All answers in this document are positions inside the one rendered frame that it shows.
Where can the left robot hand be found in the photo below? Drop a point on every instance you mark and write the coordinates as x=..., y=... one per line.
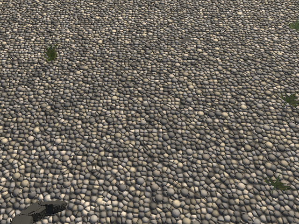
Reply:
x=38, y=210

